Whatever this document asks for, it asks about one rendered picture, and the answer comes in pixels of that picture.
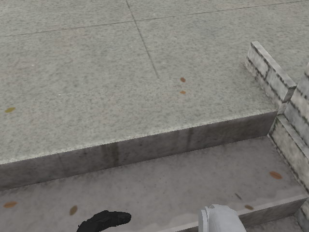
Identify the stairs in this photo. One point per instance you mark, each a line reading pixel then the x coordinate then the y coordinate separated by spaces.
pixel 163 180

